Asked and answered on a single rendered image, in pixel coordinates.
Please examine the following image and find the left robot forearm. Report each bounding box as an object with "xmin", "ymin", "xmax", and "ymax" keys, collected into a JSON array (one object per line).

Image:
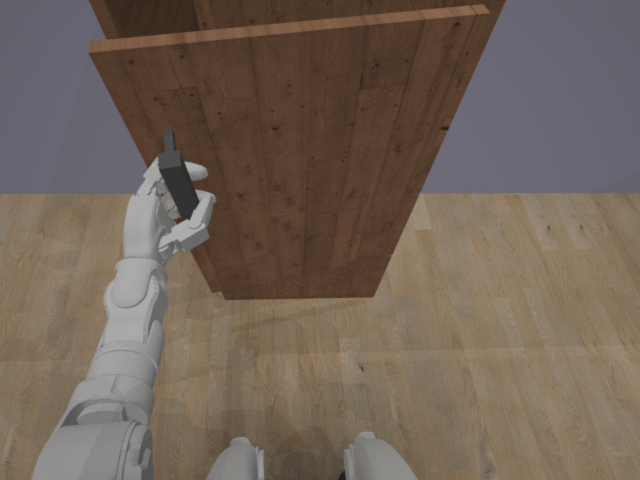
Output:
[{"xmin": 31, "ymin": 257, "xmax": 169, "ymax": 480}]

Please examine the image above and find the robot left thigh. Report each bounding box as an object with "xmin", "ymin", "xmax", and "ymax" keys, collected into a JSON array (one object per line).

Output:
[{"xmin": 206, "ymin": 445, "xmax": 266, "ymax": 480}]

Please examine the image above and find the left robot upper arm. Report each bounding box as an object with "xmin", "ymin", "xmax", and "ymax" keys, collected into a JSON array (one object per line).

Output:
[{"xmin": 36, "ymin": 420, "xmax": 154, "ymax": 480}]

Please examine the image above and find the left robot hand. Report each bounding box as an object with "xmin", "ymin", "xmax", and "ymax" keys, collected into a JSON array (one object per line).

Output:
[{"xmin": 123, "ymin": 157, "xmax": 216, "ymax": 268}]

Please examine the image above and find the handle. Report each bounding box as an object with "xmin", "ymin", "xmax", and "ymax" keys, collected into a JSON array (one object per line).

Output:
[{"xmin": 158, "ymin": 128, "xmax": 199, "ymax": 221}]

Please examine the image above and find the robot left shin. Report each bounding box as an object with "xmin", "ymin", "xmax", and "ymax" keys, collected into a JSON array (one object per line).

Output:
[{"xmin": 230, "ymin": 437, "xmax": 251, "ymax": 447}]

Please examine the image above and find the cupboard door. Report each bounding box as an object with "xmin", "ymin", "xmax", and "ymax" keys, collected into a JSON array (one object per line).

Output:
[{"xmin": 88, "ymin": 4, "xmax": 490, "ymax": 293}]

